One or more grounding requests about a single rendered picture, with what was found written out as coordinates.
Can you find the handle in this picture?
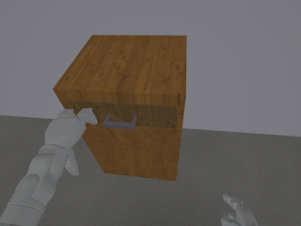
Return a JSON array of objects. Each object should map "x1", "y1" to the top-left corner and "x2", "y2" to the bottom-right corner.
[{"x1": 103, "y1": 113, "x2": 136, "y2": 130}]

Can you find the robot left hand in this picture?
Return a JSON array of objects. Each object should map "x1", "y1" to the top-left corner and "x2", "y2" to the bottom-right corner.
[{"x1": 44, "y1": 107, "x2": 98, "y2": 176}]

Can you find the robot right hand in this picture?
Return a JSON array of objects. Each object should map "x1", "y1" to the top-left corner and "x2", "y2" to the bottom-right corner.
[{"x1": 221, "y1": 194, "x2": 258, "y2": 226}]

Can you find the cabinet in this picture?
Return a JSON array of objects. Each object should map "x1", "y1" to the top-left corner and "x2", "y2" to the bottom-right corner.
[{"x1": 53, "y1": 35, "x2": 187, "y2": 181}]

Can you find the drawer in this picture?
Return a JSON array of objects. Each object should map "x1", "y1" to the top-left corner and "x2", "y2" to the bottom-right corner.
[{"x1": 65, "y1": 100, "x2": 178, "y2": 129}]

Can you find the robot left forearm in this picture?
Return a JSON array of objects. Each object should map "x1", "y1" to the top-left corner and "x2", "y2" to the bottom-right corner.
[{"x1": 0, "y1": 144, "x2": 70, "y2": 226}]

